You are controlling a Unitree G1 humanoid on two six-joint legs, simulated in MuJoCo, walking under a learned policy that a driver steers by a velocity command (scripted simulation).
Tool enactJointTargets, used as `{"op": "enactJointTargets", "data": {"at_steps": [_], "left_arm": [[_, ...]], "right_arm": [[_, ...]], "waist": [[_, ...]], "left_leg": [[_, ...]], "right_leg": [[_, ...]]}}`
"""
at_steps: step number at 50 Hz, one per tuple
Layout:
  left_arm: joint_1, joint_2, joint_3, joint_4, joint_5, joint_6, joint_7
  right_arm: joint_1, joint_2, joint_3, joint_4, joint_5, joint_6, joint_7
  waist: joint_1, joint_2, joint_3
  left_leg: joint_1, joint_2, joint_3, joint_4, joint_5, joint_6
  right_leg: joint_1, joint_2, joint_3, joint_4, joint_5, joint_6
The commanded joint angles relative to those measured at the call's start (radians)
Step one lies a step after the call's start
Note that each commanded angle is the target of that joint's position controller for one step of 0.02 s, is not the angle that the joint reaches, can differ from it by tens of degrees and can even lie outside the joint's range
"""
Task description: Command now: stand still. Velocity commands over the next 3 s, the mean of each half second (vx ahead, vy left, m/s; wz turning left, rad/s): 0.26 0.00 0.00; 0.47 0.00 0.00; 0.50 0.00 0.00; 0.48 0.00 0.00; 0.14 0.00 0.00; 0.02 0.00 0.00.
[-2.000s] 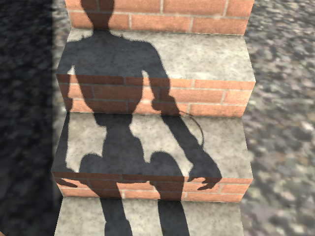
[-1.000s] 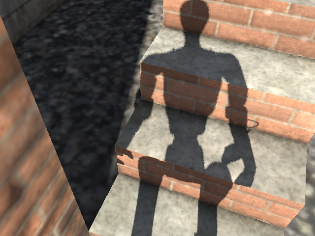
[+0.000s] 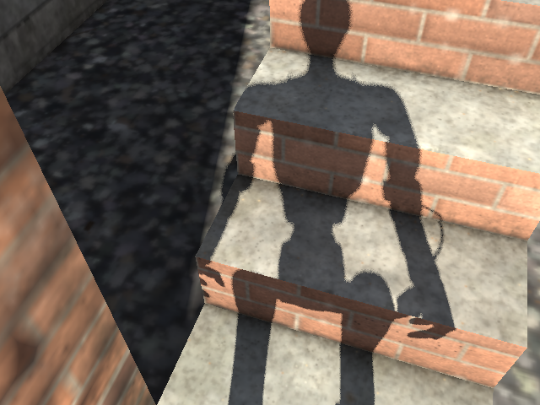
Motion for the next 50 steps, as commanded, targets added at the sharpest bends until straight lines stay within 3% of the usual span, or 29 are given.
{"op": "enactJointTargets", "data": {"at_steps": [1,3,4,5,10,11,16,19,21,23,24,25,27,31,32,34,36,38,40,41,42,43,44,45,46,47,48,49,50], "left_arm": [[-0.017,0.113,0.016,-0.019,0.000,-0.006,0.004],[-0.003,0.099,0.010,0.000,0.003,-0.005,0.005],[0.058,0.037,-0.015,0.028,0.012,-0.015,-0.003],[0.042,0.051,-0.013,0.036,0.010,-0.020,-0.006],[0.019,0.100,-0.006,0.034,0.001,-0.035,-0.014],[-0.010,0.182,0.024,0.023,-0.020,-0.026,0.002],[0.091,0.122,0.022,0.027,-0.018,-0.027,0.014],[0.117,0.157,0.031,0.020,-0.012,-0.040,0.005],[0.085,0.158,0.032,0.000,-0.015,-0.047,-0.001],[0.020,0.094,0.010,-0.034,0.002,-0.041,0.003],[-0.010,0.079,0.000,-0.047,0.012,-0.046,0.002],[-0.043,0.073,-0.007,-0.058,0.014,-0.050,-0.004],[0.050,0.102,0.009,-0.046,-0.018,-0.049,-0.019],[0.061,0.065,0.014,-0.078,-0.013,-0.045,-0.025],[0.060,0.028,0.002,-0.092,-0.010,-0.052,-0.024],[0.108,-0.036,-0.024,-0.101,-0.016,-0.041,-0.027],[0.057,-0.018,-0.035,-0.165,-0.021,-0.037,-0.025],[-0.020,-0.045,-0.052,-0.240,-0.029,-0.045,-0.014],[-0.197,-0.084,-0.087,-0.404,-0.069,-0.071,-0.015],[-0.292,-0.129,-0.120,-0.485,-0.062,-0.086,-0.023],[-0.339,-0.168,-0.153,-0.566,-0.042,-0.099,-0.043],[-0.340,-0.142,-0.170,-0.625,-0.018,-0.110,-0.064],[-0.298,-0.147,-0.186,-0.651,0.024,-0.117,-0.098],[-0.052,-0.066,-0.122,-0.559,-0.002,-0.120,-0.096],[0.238,0.074,-0.047,-0.478,0.000,-0.110,-0.069],[0.401,0.179,-0.002,-0.421,0.023,-0.086,-0.046],[0.415,0.263,0.004,-0.361,0.034,-0.083,-0.046],[0.556,0.363,0.020,-0.274,0.081,-0.064,-0.032],[0.496,0.273,-0.003,-0.272,0.091,-0.068,-0.049]], "right_arm": [[0.010,-0.097,-0.019,-0.028,-0.001,-0.008,-0.005],[0.024,-0.084,-0.014,-0.007,-0.004,-0.006,-0.006],[0.046,-0.044,0.006,0.002,-0.037,0.010,-0.018],[0.037,-0.061,0.003,0.006,-0.039,0.017,-0.021],[0.026,-0.098,-0.004,0.016,-0.026,0.013,-0.012],[0.007,-0.132,-0.021,0.019,0.021,-0.001,-0.013],[0.022,-0.044,-0.005,0.027,0.014,-0.039,-0.007],[0.033,-0.059,-0.007,0.023,0.010,-0.053,0.005],[0.069,-0.072,-0.011,0.039,0.010,-0.055,0.011],[0.155,-0.116,-0.025,0.063,0.007,-0.046,0.020],[0.242,-0.159,-0.042,0.084,0.014,-0.043,0.024],[0.335,-0.160,-0.047,0.111,0.013,-0.047,0.026],[0.326,-0.175,-0.048,0.117,0.007,-0.053,0.017],[0.219,-0.077,-0.010,0.107,0.008,-0.035,0.003],[0.208,-0.102,-0.014,0.100,0.008,-0.033,0.011],[0.235,-0.112,-0.013,0.118,0.004,-0.012,0.008],[0.260,-0.123,-0.017,0.120,0.021,-0.004,-0.004],[0.388,-0.145,-0.020,0.171,0.034,0.007,-0.022],[0.480,-0.111,-0.013,0.222,0.030,0.007,-0.029],[0.476,-0.105,-0.010,0.228,0.030,0.005,-0.029],[0.357,-0.087,0.008,0.210,0.049,0.014,-0.039],[0.191,-0.111,0.012,0.154,0.060,0.025,-0.050],[0.069,-0.167,0.003,0.080,0.031,0.034,-0.046],[0.135,-0.233,-0.012,0.051,0.050,0.003,-0.025],[0.109,-0.374,-0.042,0.066,0.058,0.001,0.005],[0.094,-0.437,-0.076,0.066,0.087,0.013,0.000],[0.166,-0.333,-0.061,0.065,0.049,-0.005,0.001],[0.248,-0.194,-0.042,0.063,0.026,-0.037,0.028],[0.313,-0.103,-0.042,0.082,0.042,-0.065,0.051]], "waist": [[0.002,0.000,-0.047],[0.002,0.000,-0.068],[0.005,-0.002,-0.054],[-0.001,-0.010,-0.015],[-0.004,0.003,0.007],[-0.004,0.005,-0.002],[0.021,-0.064,0.065],[0.009,-0.087,0.018],[-0.015,-0.036,-0.018],[-0.055,0.125,-0.081],[-0.096,0.214,-0.080],[-0.133,0.258,-0.049],[-0.069,0.088,0.013],[-0.008,0.060,0.078],[-0.001,0.036,0.067],[0.012,0.146,0.047],[0.007,0.112,0.079],[-0.057,0.188,0.108],[-0.113,0.142,0.185],[-0.118,0.109,0.231],[-0.045,0.105,0.249],[0.027,0.063,0.228],[0.078,-0.005,0.068],[0.138,0.133,-0.207],[0.307,0.287,-0.395],[0.393,0.270,-0.458],[0.279,-0.080,-0.418],[0.198,-0.635,-0.571],[0.144,-0.471,-0.607]], "left_leg": [[-0.078,0.035,-0.036,-0.086,0.187,0.011],[-0.067,0.029,-0.027,-0.102,0.122,0.008],[-0.036,0.087,-0.079,-0.145,0.121,0.016],[-0.033,0.079,-0.076,-0.154,0.095,0.017],[-0.030,0.057,-0.057,-0.151,-0.008,0.032],[-0.074,0.000,-0.007,-0.117,-0.098,0.026],[-0.233,-0.007,0.007,0.011,-0.148,0.053],[-0.245,0.001,0.015,0.079,-0.053,0.065],[-0.164,0.005,0.003,0.056,0.067,0.068],[0.058,0.053,-0.085,-0.001,0.383,0.086],[0.210,0.142,-0.224,-0.053,0.517,0.151],[0.314,0.289,-0.400,-0.113,0.641,0.252],[0.333,0.387,-0.443,-0.138,0.634,0.329],[0.236,0.288,-0.230,-0.230,0.563,0.222],[0.206,0.277,-0.192,-0.252,0.560,0.216],[0.180,0.269,-0.148,-0.241,0.610,0.227],[0.222,0.293,-0.145,-0.242,0.537,0.211],[0.425,0.402,-0.234,-0.202,0.610,0.224],[0.642,0.484,-0.284,-0.151,0.404,0.201],[0.649,0.482,-0.239,-0.164,0.369,0.157],[0.447,0.439,-0.131,-0.221,0.378,0.094],[0.128,0.315,0.023,-0.355,0.331,0.041],[-0.474,0.218,0.105,-0.563,0.617,0.089],[-0.521,0.211,0.082,-0.416,1.468,0.120],[-0.324,0.248,0.038,-0.171,2.007,0.074],[-0.076,0.220,0.002,0.149,2.036,0.041],[-0.079,0.148,-0.129,0.437,0.795,0.020],[-0.143,-0.162,-0.295,0.925,-0.039,0.010],[-0.223,-0.198,-0.454,1.209,-0.093,0.045]], "right_leg": [[0.101,-0.051,0.075,-0.077,0.159,-0.041],[0.112,-0.045,0.069,-0.093,0.092,-0.040],[0.125,-0.091,0.099,-0.151,0.104,-0.033],[0.114,-0.080,0.099,-0.161,0.088,-0.028],[0.113,-0.060,0.089,-0.170,-0.029,-0.046],[0.095,-0.013,0.059,-0.133,-0.170,-0.049],[0.073,-0.105,0.207,-0.176,-0.360,-0.133],[0.126,-0.175,0.295,-0.165,-0.214,-0.185],[0.105,-0.138,0.224,-0.082,-0.003,-0.171],[-0.049,-0.001,0.014,0.145,0.246,-0.109],[-0.238,0.042,-0.037,0.295,0.125,-0.066],[-0.448,0.049,-0.036,0.478,-0.282,-0.044],[-0.633,-0.015,0.070,0.851,-0.356,-0.048],[-0.729,-0.062,0.070,1.045,-0.198,-0.015],[-0.718,-0.069,0.057,1.022,-0.173,0.000],[-0.725,-0.050,-0.010,1.234,-0.311,0.035],[-0.870,-0.088,0.025,1.315,-0.354,0.035],[-1.249,-0.085,0.062,1.742,-0.527,0.030],[-1.750,-0.088,0.232,2.017,-0.778,0.007],[-1.873,-0.092,0.234,1.991,-0.819,-0.002],[-1.767,-0.156,0.201,1.763,-0.773,-0.014],[-1.413,-0.199,0.031,1.356,-0.615,0.004],[-0.449,-0.136,-0.122,0.986,-0.199,-0.037],[0.159,0.045,-0.222,1.148,-0.001,-0.040],[0.331,0.072,-0.126,1.156,-0.092,-0.067],[0.261,0.086,0.013,0.750,-0.163,-0.088],[0.314,-0.020,0.346,0.408,0.216,-0.127],[0.309,-0.277,0.882,0.068,0.734,-0.202],[0.287,-0.336,1.013,-0.045,0.480,-0.217]]}}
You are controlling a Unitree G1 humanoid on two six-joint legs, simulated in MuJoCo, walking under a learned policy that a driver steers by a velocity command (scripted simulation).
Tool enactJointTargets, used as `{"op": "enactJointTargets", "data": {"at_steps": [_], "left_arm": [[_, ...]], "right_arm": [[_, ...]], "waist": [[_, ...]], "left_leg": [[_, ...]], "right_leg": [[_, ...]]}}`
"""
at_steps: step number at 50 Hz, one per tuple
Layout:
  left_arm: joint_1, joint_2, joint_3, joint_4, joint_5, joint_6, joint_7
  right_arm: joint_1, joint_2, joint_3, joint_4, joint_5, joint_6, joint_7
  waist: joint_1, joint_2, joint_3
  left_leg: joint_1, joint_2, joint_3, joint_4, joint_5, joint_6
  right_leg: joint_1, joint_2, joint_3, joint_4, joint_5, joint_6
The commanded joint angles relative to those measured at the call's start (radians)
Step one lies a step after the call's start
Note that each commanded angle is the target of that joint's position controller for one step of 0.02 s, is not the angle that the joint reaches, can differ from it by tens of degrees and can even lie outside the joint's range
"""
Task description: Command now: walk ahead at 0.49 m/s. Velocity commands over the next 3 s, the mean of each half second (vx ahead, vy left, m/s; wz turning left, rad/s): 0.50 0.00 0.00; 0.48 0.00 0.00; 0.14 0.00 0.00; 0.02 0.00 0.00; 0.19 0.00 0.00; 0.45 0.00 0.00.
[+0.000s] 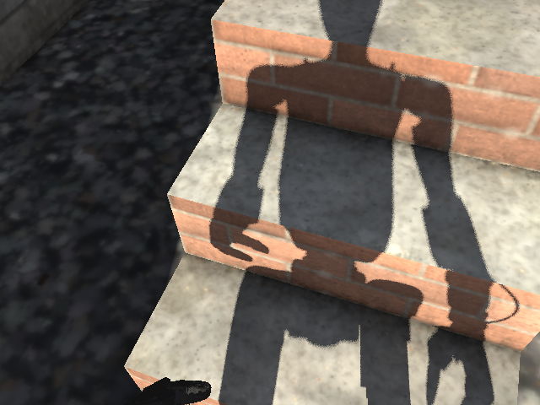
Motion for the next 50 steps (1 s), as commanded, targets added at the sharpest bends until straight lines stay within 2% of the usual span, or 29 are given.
{"op": "enactJointTargets", "data": {"at_steps": [1,2,3,5,6,8,10,14,17,19,20,21,22,23,24,25,26,27,28,29,32,35,38,40,43,44,46,49,50], "left_arm": [[0.261,0.400,0.156,0.164,-0.071,0.060,0.027],[0.188,0.269,0.130,0.213,-0.063,0.073,0.032],[0.172,0.142,0.106,0.256,-0.043,0.076,0.042],[0.216,0.026,0.084,0.328,-0.005,0.065,0.028],[0.276,-0.007,0.069,0.420,-0.026,0.054,-0.018],[0.313,0.008,0.079,0.492,-0.069,0.041,-0.065],[0.230,-0.003,0.060,0.476,-0.065,0.030,-0.093],[0.291,0.041,0.043,0.509,-0.038,0.024,-0.081],[0.478,0.073,0.053,0.569,-0.057,0.027,-0.063],[0.566,0.052,0.046,0.583,-0.064,0.014,-0.031],[0.591,0.085,0.049,0.556,-0.080,0.013,-0.009],[0.585,0.104,0.056,0.545,-0.092,0.014,0.025],[0.600,0.105,0.045,0.542,-0.106,0.012,0.036],[0.688,0.152,0.052,0.550,-0.123,-0.008,0.062],[0.654,0.203,0.060,0.548,-0.093,-0.025,0.090],[0.566,0.245,0.078,0.516,-0.066,-0.026,0.115],[0.508,0.247,0.096,0.466,-0.036,-0.036,0.111],[0.467,0.237,0.116,0.414,-0.013,-0.032,0.067],[0.346,0.246,0.129,0.365,0.029,-0.061,0.036],[0.177,0.082,0.104,0.220,0.028,-0.069,0.015],[0.150,-0.127,0.014,0.069,-0.032,-0.106,0.019],[0.239,-0.092,0.004,0.098,-0.122,-0.079,0.073],[0.075,-0.083,0.009,0.020,-0.147,-0.015,0.135],[-0.034,-0.006,0.028,-0.036,-0.149,0.019,0.152],[-0.043,-0.016,0.014,-0.033,-0.148,0.058,0.148],[-0.002,-0.053,0.008,-0.011,-0.145,0.058,0.145],[0.006,-0.068,-0.007,0.022,-0.127,0.061,0.099],[0.051,0.010,0.019,0.038,-0.163,0.070,0.033],[0.121,0.085,0.051,0.087,-0.160,0.071,0.026]], "right_arm": [[0.059,-0.019,-0.023,-0.211,-0.057,-0.053,0.050],[-0.104,0.005,-0.006,-0.260,-0.104,-0.033,0.057],[-0.139,0.059,0.015,-0.290,-0.121,-0.019,0.055],[-0.142,0.087,0.033,-0.292,-0.088,0.012,0.040],[-0.192,0.036,0.023,-0.328,-0.013,-0.050,0.046],[-0.303,0.128,0.061,-0.404,-0.013,-0.067,0.017],[-0.381,0.076,0.064,-0.441,0.008,-0.046,-0.026],[-0.432,0.106,0.079,-0.470,0.032,-0.007,-0.058],[-0.675,0.171,0.120,-0.584,0.037,-0.026,-0.058],[-0.699,0.171,0.134,-0.611,0.032,0.001,-0.056],[-0.721,0.158,0.145,-0.623,0.027,0.012,-0.039],[-0.757,0.216,0.169,-0.636,0.023,0.022,-0.037],[-0.614,0.201,0.162,-0.590,0.049,0.017,-0.014],[-0.503,0.184,0.142,-0.562,0.078,-0.007,-0.004],[-0.349,0.091,0.092,-0.502,0.092,-0.004,-0.004],[-0.227,0.008,0.052,-0.439,0.097,0.006,-0.005],[-0.096,-0.047,0.022,-0.352,0.069,0.005,-0.012],[-0.037,-0.165,-0.021,-0.293,-0.001,0.032,-0.034],[-0.108,-0.233,-0.045,-0.291,-0.104,0.063,-0.057],[-0.238,-0.131,-0.012,-0.253,-0.080,0.057,-0.040],[-0.161,0.162,0.053,0.021,-0.109,-0.017,0.046],[-0.125,0.148,0.051,0.073,-0.064,-0.007,0.107],[-0.124,0.085,0.058,0.131,-0.047,0.010,0.152],[-0.109,0.066,0.073,0.129,-0.031,0.002,0.157],[0.053,-0.016,0.059,0.117,-0.024,-0.026,0.100],[0.083,-0.053,0.047,0.111,-0.026,-0.011,0.067],[0.041,-0.045,0.048,0.051,-0.016,0.008,0.018],[0.183,-0.124,0.031,0.042,0.026,-0.007,-0.058],[0.224,-0.117,0.024,0.035,-0.012,-0.012,-0.088]], "waist": [[-0.096,-0.256,-0.326],[-0.092,-0.158,-0.098],[-0.117,-0.146,0.011],[-0.119,-0.186,0.023],[-0.091,-0.163,-0.038],[-0.094,-0.112,-0.009],[-0.108,-0.075,0.038],[-0.082,-0.075,0.032],[0.006,-0.030,0.084],[0.019,-0.071,0.010],[0.043,-0.071,-0.003],[0.021,-0.069,-0.034],[-0.038,-0.107,-0.099],[-0.080,-0.216,-0.227],[-0.191,-0.352,-0.235],[-0.278,-0.350,-0.307],[-0.309,-0.203,-0.384],[-0.279,0.160,-0.416],[-0.297,0.227,-0.467],[-0.204,0.067,-0.244],[-0.043,-0.093,0.008],[0.021,-0.013,0.039],[0.002,0.033,0.129],[-0.013,0.034,0.137],[-0.085,0.031,0.018],[-0.065,0.028,-0.076],[-0.029,0.007,-0.078],[0.034,0.286,-0.124],[0.047,0.357,-0.180]], "left_leg": [[-0.540,-0.185,-0.057,0.879,0.048,0.064],[-0.634,-0.097,0.068,0.829,0.163,0.087],[-0.707,-0.065,0.078,0.839,0.257,0.111],[-0.825,-0.117,0.153,1.128,0.229,0.136],[-0.878,-0.165,0.151,1.254,0.134,0.142],[-1.143,-0.135,0.121,1.293,0.081,0.185],[-1.144,-0.126,0.137,1.138,0.170,0.186],[-1.330,-0.156,0.221,1.453,0.090,0.131],[-1.525,-0.090,0.293,1.249,0.079,0.144],[-1.375,-0.038,0.368,1.055,0.140,0.142],[-1.230,-0.027,0.478,0.882,0.120,0.131],[-1.015,-0.002,0.481,0.662,0.032,0.149],[-0.628,-0.080,0.567,0.448,-0.031,0.152],[-0.391,-0.164,0.531,0.416,-0.197,0.165],[-0.406,-0.181,0.488,0.353,-0.286,0.168],[-0.339,-0.165,0.407,0.233,-0.304,0.166],[-0.101,-0.056,0.110,0.096,-0.263,0.211],[0.039,0.170,-0.460,-0.336,-0.329,0.302],[-0.009,0.242,-0.788,-0.574,-0.344,0.316],[-0.164,0.232,-0.679,-0.572,-0.427,0.283],[-0.413,0.160,-0.252,-0.471,-0.204,0.209],[-0.391,0.151,0.001,-0.552,-0.091,0.153],[-0.458,0.175,0.076,-0.634,-0.119,0.145],[-0.531,0.134,0.220,-0.675,-0.104,0.098],[-0.450,0.159,0.213,-0.829,0.094,0.198],[-0.259,0.183,0.211,-0.810,0.207,0.196],[-0.271,0.141,0.347,-0.814,0.596,0.158],[0.060,0.217,0.315,-0.517,1.781,0.197],[0.090,0.225,0.308,-0.349,1.816,0.212]], "right_leg": [[0.802,-0.325,0.980,-1.057,0.392,-0.149],[0.562,-0.212,0.807,-1.003,0.027,-0.087],[0.419,-0.169,0.601,-0.925,-0.121,-0.083],[0.371,-0.140,0.412,-0.944,-0.149,-0.100],[0.500,-0.188,0.489,-1.037,0.018,-0.139],[0.616,-0.189,0.333,-1.082,0.175,-0.071],[0.529,-0.152,0.124,-1.147,0.359,0.002],[0.632,-0.201,0.110,-1.253,0.394,-0.092],[0.803,-0.171,0.078,-1.299,0.401,-0.064],[0.829,-0.147,0.088,-1.373,0.592,-0.086],[0.814,-0.147,0.085,-1.468,0.778,-0.117],[0.801,-0.179,0.068,-1.540,0.964,-0.128],[0.735,-0.149,0.017,-1.463,1.477,-0.127],[0.865,-0.201,0.011,-1.340,2.186,-0.126],[1.052,-0.266,0.011,-1.220,2.572,-0.119],[1.136,-0.275,-0.002,-1.053,2.618,-0.118],[0.920,-0.219,0.001,-0.820,2.386,-0.121],[0.600,0.008,-0.010,-0.436,1.333,-0.084],[0.461,0.136,0.106,0.171,0.438,-0.051],[0.217,0.113,0.173,0.457,0.398,-0.030],[-0.075,0.120,0.194,0.750,0.383,-0.128],[-0.273,0.109,0.118,0.901,0.390,-0.120],[-0.464,0.092,0.051,1.084,0.244,-0.086],[-0.379,0.057,0.028,0.797,0.331,-0.078],[-0.086,-0.009,-0.090,0.509,0.458,-0.059],[-0.063,-0.042,-0.081,0.526,0.404,-0.058],[0.266,-0.043,-0.171,0.127,0.375,-0.074],[0.483,0.104,-0.227,-0.369,-0.002,-0.060],[0.582,0.091,-0.052,-0.479,-0.061,-0.087]]}}
Over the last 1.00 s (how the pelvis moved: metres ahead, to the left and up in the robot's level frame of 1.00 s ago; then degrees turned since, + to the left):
0.27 -0.12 0.02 -2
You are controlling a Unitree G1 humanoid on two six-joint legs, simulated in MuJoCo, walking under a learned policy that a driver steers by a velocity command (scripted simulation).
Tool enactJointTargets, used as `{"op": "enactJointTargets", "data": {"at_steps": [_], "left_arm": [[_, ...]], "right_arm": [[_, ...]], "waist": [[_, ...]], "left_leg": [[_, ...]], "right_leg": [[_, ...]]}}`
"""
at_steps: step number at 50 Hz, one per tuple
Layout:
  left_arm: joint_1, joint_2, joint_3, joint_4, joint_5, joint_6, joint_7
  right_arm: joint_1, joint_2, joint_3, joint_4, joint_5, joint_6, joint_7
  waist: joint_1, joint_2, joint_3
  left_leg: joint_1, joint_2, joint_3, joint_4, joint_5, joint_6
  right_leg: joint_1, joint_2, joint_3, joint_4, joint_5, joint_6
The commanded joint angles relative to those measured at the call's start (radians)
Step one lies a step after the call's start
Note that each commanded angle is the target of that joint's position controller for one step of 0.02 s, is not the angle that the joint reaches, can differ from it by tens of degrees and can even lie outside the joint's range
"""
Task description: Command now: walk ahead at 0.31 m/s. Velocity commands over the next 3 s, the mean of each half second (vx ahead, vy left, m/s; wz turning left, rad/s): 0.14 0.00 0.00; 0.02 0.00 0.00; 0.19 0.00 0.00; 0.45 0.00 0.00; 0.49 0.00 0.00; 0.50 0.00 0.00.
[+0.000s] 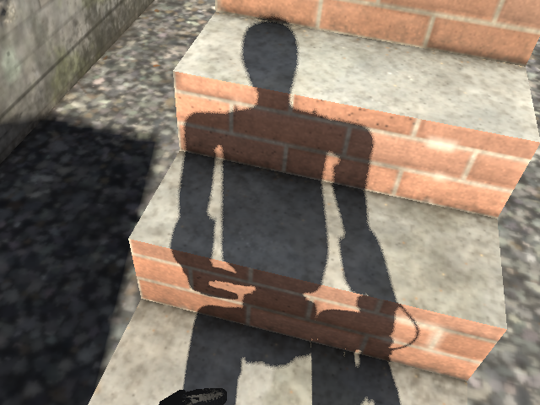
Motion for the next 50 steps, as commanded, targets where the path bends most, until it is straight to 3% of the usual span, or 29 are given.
{"op": "enactJointTargets", "data": {"at_steps": [1,2,3,4,5,6,7,9,10,12,13,15,16,18,19,20,22,24,25,26,27,29,30,32,33,37,39,42,50], "left_arm": [[0.293,0.286,0.116,0.105,0.013,0.002,-0.041],[0.374,0.416,0.153,0.161,0.092,0.033,-0.017],[0.225,0.364,0.142,0.165,0.127,0.041,-0.014],[0.177,0.240,0.105,0.212,0.140,0.034,-0.027],[0.179,0.151,0.088,0.289,0.135,0.017,-0.040],[0.190,0.077,0.069,0.350,0.151,-0.013,-0.052],[0.191,0.048,0.065,0.391,0.151,-0.031,-0.062],[0.219,0.027,0.056,0.436,0.109,-0.052,-0.081],[0.239,0.019,0.049,0.422,0.093,-0.063,-0.090],[0.208,0.029,0.045,0.400,0.093,-0.061,-0.114],[0.192,0.022,0.036,0.371,0.101,-0.064,-0.109],[0.206,0.046,0.031,0.344,0.108,-0.072,-0.106],[0.196,0.075,0.040,0.339,0.105,-0.068,-0.105],[0.268,0.139,0.064,0.355,0.088,-0.067,-0.077],[0.302,0.101,0.054,0.374,0.091,-0.068,-0.053],[0.315,0.106,0.060,0.379,0.093,-0.063,-0.029],[0.392,0.054,0.051,0.402,0.075,-0.063,-0.004],[0.417,0.058,0.063,0.415,0.073,-0.051,0.005],[0.477,0.079,0.084,0.428,0.077,-0.039,0.005],[0.516,0.038,0.074,0.452,0.074,-0.024,0.013],[0.452,0.056,0.067,0.445,0.075,-0.023,0.019],[0.386,0.097,0.066,0.455,0.081,-0.014,0.033],[0.399,0.123,0.075,0.463,0.087,-0.013,0.028],[0.416,0.114,0.074,0.468,0.087,-0.014,0.018],[0.419,0.100,0.066,0.482,0.080,-0.016,0.018],[0.406,0.088,0.057,0.485,0.091,-0.019,0.027],[0.409,0.086,0.052,0.494,0.085,-0.022,0.026],[0.400,0.084,0.047,0.489,0.091,-0.022,0.032],[0.389,0.094,0.047,0.495,0.098,-0.020,0.029]], "right_arm": [[0.154,-0.183,-0.052,-0.079,-0.028,0.002,-0.054],[0.106,-0.124,-0.047,-0.114,-0.076,-0.004,-0.018],[-0.051,-0.063,-0.049,-0.209,-0.089,-0.015,0.006],[-0.203,-0.049,-0.045,-0.337,-0.070,-0.020,0.022],[-0.263,-0.035,-0.038,-0.391,-0.054,-0.038,0.026],[-0.276,-0.024,-0.024,-0.423,-0.055,-0.065,0.032],[-0.227,-0.004,-0.010,-0.418,-0.039,-0.075,0.035],[-0.128,0.000,-0.002,-0.375,-0.014,-0.063,0.031],[-0.111,-0.006,0.002,-0.356,-0.005,-0.049,0.015],[-0.083,-0.037,-0.008,-0.309,-0.003,-0.021,-0.009],[-0.101,-0.037,-0.005,-0.301,-0.005,-0.006,-0.018],[-0.103,-0.042,-0.004,-0.265,-0.020,0.020,-0.033],[-0.088,-0.040,-0.004,-0.246,-0.025,0.033,-0.024],[-0.176,-0.034,0.006,-0.244,-0.009,0.058,-0.021],[-0.167,-0.033,0.008,-0.222,-0.008,0.079,-0.020],[-0.143,-0.002,0.012,-0.204,-0.005,0.090,-0.011],[-0.168,0.043,0.030,-0.190,-0.016,0.089,-0.022],[-0.130,-0.043,0.010,-0.179,-0.022,0.060,-0.038],[-0.116,-0.070,0.014,-0.172,-0.011,0.051,-0.046],[-0.159,0.002,0.039,-0.187,-0.014,0.047,-0.054],[-0.169,0.011,0.041,-0.193,-0.023,0.049,-0.058],[-0.140,-0.046,0.023,-0.197,-0.033,0.049,-0.065],[-0.096,-0.033,0.029,-0.186,-0.030,0.045,-0.066],[-0.070,-0.033,0.032,-0.180,-0.025,0.046,-0.076],[-0.070,-0.033,0.030,-0.181,-0.024,0.054,-0.078],[-0.068,-0.043,0.023,-0.182,-0.034,0.054,-0.081],[-0.055,-0.054,0.019,-0.176,-0.031,0.061,-0.082],[-0.052,-0.047,0.018,-0.172,-0.039,0.059,-0.081],[-0.031,-0.033,0.012,-0.144,-0.038,0.065,-0.076]], "waist": [[0.142,0.057,-0.174],[0.183,-0.199,-0.220],[0.120,-0.076,-0.129],[0.077,-0.101,-0.027],[0.058,-0.065,0.034],[0.032,-0.031,0.049],[-0.009,0.004,0.071],[-0.061,0.033,0.096],[-0.070,0.037,0.100],[-0.073,0.067,0.098],[-0.066,0.069,0.098],[-0.048,-0.017,0.067],[-0.068,-0.020,0.063],[-0.018,-0.193,0.098],[-0.014,-0.220,0.107],[-0.012,-0.221,0.102],[0.034,-0.215,0.140],[0.055,-0.163,0.109],[0.101,-0.005,0.041],[0.112,0.125,-0.011],[0.081,0.129,0.003],[0.037,0.051,0.054],[0.035,0.044,0.053],[0.048,0.077,0.011],[0.039,0.042,0.025],[0.044,0.025,0.030],[0.040,-0.009,0.040],[0.043,-0.004,0.056],[0.042,-0.011,0.103]], "left_leg": [[-0.241,0.016,0.023,0.600,1.165,0.128],[-0.432,-0.202,-0.023,1.070,-0.048,0.093],[-0.644,-0.219,-0.178,1.500,-0.165,0.052],[-0.758,-0.183,-0.192,1.634,-0.135,0.087],[-0.826,-0.166,-0.207,1.679,-0.110,0.120],[-0.840,-0.176,-0.229,1.778,-0.080,0.157],[-0.838,-0.179,-0.242,1.812,-0.035,0.183],[-0.885,-0.192,-0.231,1.824,0.036,0.198],[-0.888,-0.181,-0.240,1.744,0.115,0.194],[-0.852,-0.191,-0.194,1.651,0.132,0.158],[-0.781,-0.191,-0.175,1.514,0.147,0.133],[-0.626,-0.197,-0.087,1.313,0.179,0.091],[-0.485,-0.170,-0.029,1.108,0.191,0.086],[-0.325,-0.184,0.015,0.785,0.013,0.063],[-0.334,-0.174,-0.004,0.712,-0.086,0.049],[-0.365,-0.177,0.000,0.605,-0.144,0.045],[-0.383,-0.149,-0.008,0.268,-0.129,0.050],[-0.291,-0.049,-0.138,0.129,0.091,0.058],[-0.131,-0.004,-0.185,0.219,0.503,0.062],[-0.101,-0.005,-0.162,0.261,0.512,0.088],[-0.123,-0.025,-0.173,0.223,0.401,0.075],[-0.140,-0.029,-0.188,0.170,0.368,0.074],[-0.116,-0.019,-0.187,0.178,0.425,0.065],[-0.075,-0.020,-0.188,0.182,0.471,0.065],[-0.083,-0.015,-0.183,0.169,0.473,0.066],[-0.085,-0.015,-0.184,0.148,0.449,0.068],[-0.084,-0.011,-0.185,0.138,0.434,0.068],[-0.101,-0.014,-0.181,0.126,0.387,0.069],[-0.130,-0.016,-0.173,0.086,0.242,0.079]], "right_leg": [[0.648,-0.167,0.587,-0.642,0.168,-0.085],[0.718,-0.288,1.050,-1.131,0.241,-0.112],[0.624,-0.311,1.056,-1.104,0.293,-0.106],[0.543,-0.289,0.875,-1.052,0.225,-0.081],[0.504,-0.279,0.744,-1.009,0.131,-0.074],[0.465,-0.261,0.689,-0.986,0.141,-0.068],[0.432,-0.240,0.610,-0.967,0.161,-0.064],[0.450,-0.215,0.449,-1.013,0.252,-0.060],[0.470,-0.200,0.349,-1.010,0.359,-0.022],[0.440,-0.160,0.216,-1.013,0.461,-0.025],[0.390,-0.142,0.141,-1.014,0.518,-0.026],[0.358,-0.107,0.075,-1.030,0.546,-0.060],[0.334,-0.086,0.055,-1.077,0.562,-0.028],[0.340,-0.103,0.111,-1.147,0.578,-0.027],[0.410,-0.140,0.166,-1.144,0.579,-0.040],[0.518,-0.154,0.180,-1.123,0.617,-0.059],[0.682,-0.158,0.232,-1.073,0.786,-0.052],[0.794,-0.162,0.249,-0.982,0.936,-0.015],[0.730,-0.135,0.250,-1.012,0.759,0.013],[0.737,-0.107,0.213,-1.094,0.623,0.035],[0.761,-0.089,0.211,-1.122,0.608,0.038],[0.763,-0.083,0.182,-1.101,0.656,0.055],[0.755,-0.066,0.167,-1.088,0.679,0.057],[0.777,-0.073,0.168,-1.111,0.658,0.056],[0.778,-0.067,0.164,-1.098,0.649,0.051],[0.786,-0.078,0.164,-1.125,0.635,0.066],[0.783,-0.074,0.165,-1.123,0.623,0.062],[0.785,-0.086,0.169,-1.140,0.612,0.070],[0.761,-0.097,0.180,-1.169,0.560,0.067]]}}
Over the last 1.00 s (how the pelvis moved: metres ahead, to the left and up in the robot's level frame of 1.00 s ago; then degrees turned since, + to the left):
0.49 -0.11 0.40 1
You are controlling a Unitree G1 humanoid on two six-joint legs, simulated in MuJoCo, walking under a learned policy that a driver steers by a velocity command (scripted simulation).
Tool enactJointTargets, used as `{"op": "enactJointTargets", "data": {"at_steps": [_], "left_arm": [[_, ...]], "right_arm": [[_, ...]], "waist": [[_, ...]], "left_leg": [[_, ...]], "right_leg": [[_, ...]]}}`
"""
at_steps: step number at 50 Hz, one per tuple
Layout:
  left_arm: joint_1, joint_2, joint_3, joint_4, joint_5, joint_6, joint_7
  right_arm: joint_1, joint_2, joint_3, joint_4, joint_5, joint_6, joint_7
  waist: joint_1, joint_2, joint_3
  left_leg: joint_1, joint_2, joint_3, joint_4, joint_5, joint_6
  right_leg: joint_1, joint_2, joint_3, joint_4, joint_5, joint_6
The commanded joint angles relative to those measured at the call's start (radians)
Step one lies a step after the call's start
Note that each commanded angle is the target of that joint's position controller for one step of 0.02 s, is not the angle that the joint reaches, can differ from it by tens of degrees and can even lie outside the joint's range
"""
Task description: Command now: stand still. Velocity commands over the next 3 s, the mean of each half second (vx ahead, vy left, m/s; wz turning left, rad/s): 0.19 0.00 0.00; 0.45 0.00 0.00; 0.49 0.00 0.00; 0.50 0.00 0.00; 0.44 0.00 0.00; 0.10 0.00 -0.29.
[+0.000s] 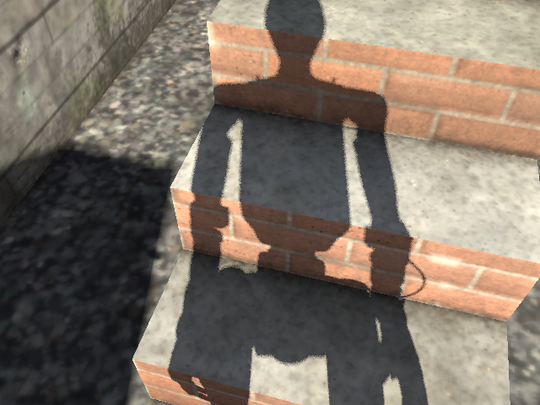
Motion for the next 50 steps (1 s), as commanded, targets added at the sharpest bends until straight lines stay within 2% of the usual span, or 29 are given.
{"op": "enactJointTargets", "data": {"at_steps": [1,4,5,6,8,10,17,21,25,26,31,34,35,36,37,38,39,40,41,42,43,44,45,46,47,48,49,50], "left_arm": [[0.110,0.039,0.003,0.017,0.002,-0.001,0.000],[0.106,0.045,0.005,0.018,0.000,0.001,-0.002],[0.100,0.045,0.008,0.017,0.004,0.002,-0.009],[0.112,0.026,0.004,0.024,0.003,0.000,-0.002],[0.094,0.007,-0.003,0.027,0.001,-0.007,-0.001],[0.077,0.014,-0.003,0.024,-0.006,-0.013,-0.002],[0.023,0.029,0.002,-0.007,-0.035,-0.031,-0.008],[0.009,0.004,-0.003,-0.026,-0.029,-0.040,-0.011],[0.023,0.012,-0.003,-0.037,-0.030,-0.048,-0.018],[0.019,0.015,-0.005,-0.044,-0.028,-0.049,-0.020],[0.005,0.071,0.005,-0.082,-0.031,-0.046,-0.016],[-0.058,0.095,0.011,-0.127,-0.029,-0.052,-0.008],[-0.075,0.111,0.019,-0.142,-0.027,-0.052,-0.008],[-0.114,0.138,0.028,-0.162,-0.028,-0.054,-0.016],[-0.134,0.131,0.030,-0.176,-0.026,-0.057,-0.028],[-0.148,0.101,0.028,-0.179,-0.022,-0.060,-0.040],[-0.147,0.089,0.034,-0.175,-0.015,-0.060,-0.052],[-0.148,0.093,0.044,-0.206,-0.014,-0.055,-0.063],[-0.189,0.072,0.038,-0.268,-0.015,-0.062,-0.077],[-0.196,0.049,0.030,-0.310,-0.011,-0.069,-0.086],[-0.110,0.056,0.031,-0.284,-0.007,-0.071,-0.089],[-0.052,0.048,0.025,-0.276,-0.009,-0.070,-0.091],[-0.036,0.070,0.019,-0.265,-0.014,-0.077,-0.094],[0.067,0.079,0.024,-0.224,-0.038,-0.071,-0.088],[0.160,0.086,0.023,-0.154,-0.044,-0.052,-0.077],[0.017,0.077,-0.006,-0.166,-0.024,-0.033,-0.078],[-0.110,0.029,-0.068,-0.187,-0.006,-0.008,-0.073],[0.008,0.082,-0.054,-0.139,-0.012,0.002,-0.051]], "right_arm": [[0.078,-0.025,0.000,-0.014,-0.002,-0.006,0.004],[0.085,-0.024,-0.003,-0.006,-0.002,-0.004,0.003],[0.099,-0.032,-0.003,-0.003,-0.003,-0.004,-0.001],[0.077,-0.073,-0.018,-0.009,0.002,0.005,-0.009],[0.078,-0.052,-0.014,-0.004,0.002,0.008,-0.009],[0.070,-0.049,-0.015,0.000,0.007,0.006,-0.006],[0.034,-0.038,-0.010,-0.011,0.027,-0.018,0.019],[0.008,-0.033,-0.005,-0.023,0.027,-0.035,0.030],[-0.008,-0.053,-0.009,-0.030,0.033,-0.042,0.031],[-0.010,-0.052,-0.011,-0.032,0.033,-0.045,0.032],[0.030,-0.100,-0.030,-0.027,0.036,-0.048,0.036],[0.083,-0.119,-0.041,-0.012,0.042,-0.047,0.029],[0.105,-0.120,-0.039,0.004,0.040,-0.046,0.024],[0.156,-0.087,-0.034,0.031,0.029,-0.057,0.031],[0.197,-0.084,-0.027,0.058,0.026,-0.060,0.030],[0.218,-0.078,-0.016,0.078,0.015,-0.059,0.025],[0.142,-0.082,-0.006,0.061,-0.006,-0.051,0.018],[0.019,-0.101,-0.005,0.040,-0.023,-0.042,0.005],[-0.059,-0.117,-0.003,0.021,-0.039,-0.037,0.004],[-0.123,-0.145,-0.007,0.019,-0.047,-0.035,0.007],[-0.170,-0.203,-0.020,0.000,-0.040,-0.031,0.008],[-0.272,-0.243,-0.032,-0.035,-0.007,-0.020,0.018],[-0.263,-0.271,-0.040,-0.047,0.047,-0.022,0.025],[-0.198,-0.294,-0.042,-0.032,0.077,-0.022,0.036],[-0.169,-0.266,-0.044,-0.056,0.064,-0.030,0.046],[-0.154,-0.187,-0.034,-0.105,0.033,-0.047,0.065],[-0.147,-0.104,-0.049,-0.163,-0.012,-0.062,0.086],[-0.049,-0.069,-0.069,-0.117,0.043,-0.073,0.102]], "waist": [[0.009,0.011,0.040],[0.006,0.018,0.047],[0.009,0.032,0.050],[0.010,0.017,0.039],[0.004,0.003,0.053],[0.000,0.002,0.083],[-0.017,-0.015,0.117],[-0.015,0.000,0.101],[-0.009,0.000,0.058],[-0.012,-0.012,0.079],[-0.036,-0.008,-0.026],[-0.074,-0.004,-0.060],[-0.073,0.012,-0.079],[-0.099,0.032,-0.055],[-0.103,0.077,-0.096],[-0.107,0.176,-0.109],[-0.077,0.302,-0.129],[-0.010,0.271,-0.095],[0.030,0.227,-0.067],[0.079,0.165,-0.021],[0.136,0.062,-0.035],[0.220,0.019,0.017],[0.244,-0.044,0.076],[0.274,-0.017,0.063],[0.236,-0.027,-0.002],[0.113,-0.075,-0.056],[-0.075,-0.323,-0.164],[-0.088,-0.404,-0.216]], "left_leg": [[0.053,0.149,-0.135,-0.028,0.275,0.058],[0.041,0.149,-0.130,-0.037,0.230,0.059],[0.042,0.147,-0.134,-0.031,0.230,0.059],[0.056,0.141,-0.138,-0.027,0.207,0.065],[0.055,0.134,-0.144,-0.058,0.070,0.067],[0.039,0.121,-0.136,-0.055,0.001,0.073],[-0.026,0.078,-0.085,0.038,-0.050,0.100],[-0.026,0.080,-0.097,0.055,-0.023,0.108],[0.022,0.087,-0.118,0.060,0.049,0.109],[0.018,0.083,-0.117,0.066,0.062,0.115],[0.159,0.088,-0.134,0.082,0.248,0.107],[0.296,0.103,-0.161,0.069,0.333,0.108],[0.327,0.099,-0.160,0.061,0.359,0.105],[0.362,0.124,-0.167,0.045,0.455,0.101],[0.426,0.158,-0.208,0.012,0.493,0.109],[0.458,0.225,-0.270,-0.036,0.556,0.146],[0.366,0.328,-0.325,-0.071,0.595,0.195],[0.218,0.339,-0.290,-0.049,0.571,0.193],[0.104,0.328,-0.259,-0.062,0.553,0.187],[0.003,0.315,-0.215,-0.074,0.563,0.171],[-0.051,0.276,-0.158,-0.045,0.554,0.155],[-0.166,0.222,-0.073,-0.038,0.583,0.113],[-0.097,0.165,-0.048,0.068,0.829,0.121],[0.101,0.144,-0.064,0.242,1.080,0.137],[0.267,0.155,-0.094,0.424,1.010,0.146],[0.337,0.102,-0.097,0.712,0.550,0.113],[-0.055,-0.001,-0.067,1.045,-0.196,0.093],[-0.350,-0.041,-0.048,1.309,-0.267,0.072]], "right_leg": [[-0.093,-0.137,0.096,-0.051,0.250,0.018],[-0.094,-0.138,0.102,-0.058,0.226,0.014],[-0.100,-0.137,0.107,-0.071,0.209,0.013],[-0.103,-0.139,0.107,-0.084,0.194,0.019],[-0.121,-0.131,0.113,-0.115,0.074,0.016],[-0.148,-0.127,0.121,-0.128,0.002,0.008],[-0.159,-0.131,0.146,-0.130,-0.049,-0.027],[-0.134,-0.120,0.129,-0.102,0.040,-0.029],[-0.084,-0.109,0.105,-0.069,0.244,-0.016],[-0.089,-0.107,0.100,-0.055,0.313,-0.012],[-0.077,-0.095,0.078,0.030,0.610,0.019],[-0.181,-0.082,0.060,0.127,0.705,0.042],[-0.208,-0.083,0.058,0.159,0.732,0.056],[-0.284,-0.061,0.040,0.273,0.761,0.061],[-0.352,-0.040,0.036,0.371,0.654,0.071],[-0.440,0.004,-0.009,0.536,0.309,0.083],[-0.470,0.004,-0.042,0.838,-0.193,0.088],[-0.496,-0.066,0.027,1.038,-0.301,0.058],[-0.536,-0.073,0.054,1.143,-0.355,0.034],[-0.539,-0.079,0.071,1.164,-0.360,0.006],[-0.464,-0.105,0.093,1.040,-0.291,-0.006],[-0.342,-0.125,0.086,0.767,-0.208,-0.029],[-0.305,-0.112,0.085,0.407,-0.133,-0.046],[-0.262,-0.049,0.018,-0.013,0.003,-0.046],[-0.221,-0.057,0.028,-0.275,0.178,-0.026],[-0.211,-0.144,0.086,-0.374,0.452,-0.024],[0.111,-0.259,0.134,0.012,1.472,0.059],[0.296,-0.294,0.073,0.223,1.996,0.132]]}}
Over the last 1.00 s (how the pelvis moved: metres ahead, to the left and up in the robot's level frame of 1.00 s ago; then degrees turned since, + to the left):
0.17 -0.02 0.17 -1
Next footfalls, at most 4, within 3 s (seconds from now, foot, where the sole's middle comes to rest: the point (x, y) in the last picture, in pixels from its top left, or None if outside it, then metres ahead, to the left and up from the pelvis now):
1.32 left None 0.21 0.02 -0.59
1.78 right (432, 354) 0.46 -0.27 -0.40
2.32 left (276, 219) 0.62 0.02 -0.22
2.80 right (378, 178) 0.72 -0.17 -0.21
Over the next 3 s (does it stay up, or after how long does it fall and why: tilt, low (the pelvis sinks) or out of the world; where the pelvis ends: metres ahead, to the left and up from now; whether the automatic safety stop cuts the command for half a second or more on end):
stays up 0.63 -0.12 0.51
